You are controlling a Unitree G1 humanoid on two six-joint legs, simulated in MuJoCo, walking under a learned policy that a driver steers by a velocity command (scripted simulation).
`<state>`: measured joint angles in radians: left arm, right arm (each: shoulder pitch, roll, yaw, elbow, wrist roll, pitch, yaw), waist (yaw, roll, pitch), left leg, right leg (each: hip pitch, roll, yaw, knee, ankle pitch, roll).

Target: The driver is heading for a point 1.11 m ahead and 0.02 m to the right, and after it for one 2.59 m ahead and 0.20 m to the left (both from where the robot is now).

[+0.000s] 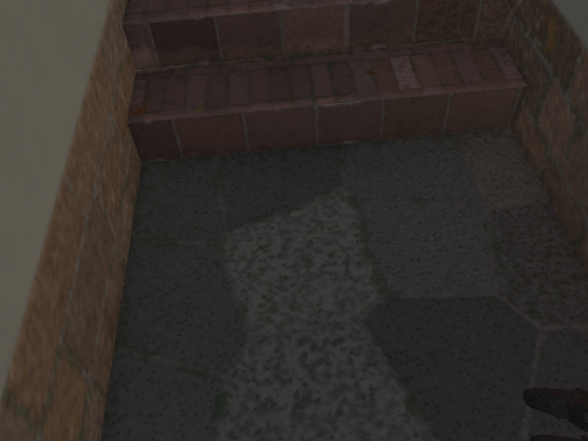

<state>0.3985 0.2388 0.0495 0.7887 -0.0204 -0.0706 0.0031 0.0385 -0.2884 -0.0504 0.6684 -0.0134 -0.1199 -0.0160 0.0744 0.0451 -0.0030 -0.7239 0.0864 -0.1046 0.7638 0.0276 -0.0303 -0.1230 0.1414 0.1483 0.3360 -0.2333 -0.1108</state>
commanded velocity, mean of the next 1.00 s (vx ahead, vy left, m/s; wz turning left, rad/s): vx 0.50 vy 0.00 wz -0.23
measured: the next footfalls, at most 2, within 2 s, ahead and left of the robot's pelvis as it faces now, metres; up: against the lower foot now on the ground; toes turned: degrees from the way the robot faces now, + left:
left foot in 0.16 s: +0.28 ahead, +0.12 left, +0.00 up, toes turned -10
right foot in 0.66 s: +0.48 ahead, -0.18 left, +0.00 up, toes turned -13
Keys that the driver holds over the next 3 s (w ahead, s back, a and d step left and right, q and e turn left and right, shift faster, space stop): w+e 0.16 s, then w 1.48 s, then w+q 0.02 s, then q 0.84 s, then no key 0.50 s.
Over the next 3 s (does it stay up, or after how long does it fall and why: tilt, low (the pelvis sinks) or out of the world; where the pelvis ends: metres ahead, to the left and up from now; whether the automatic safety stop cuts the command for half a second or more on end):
stays up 1.04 -0.07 -0.01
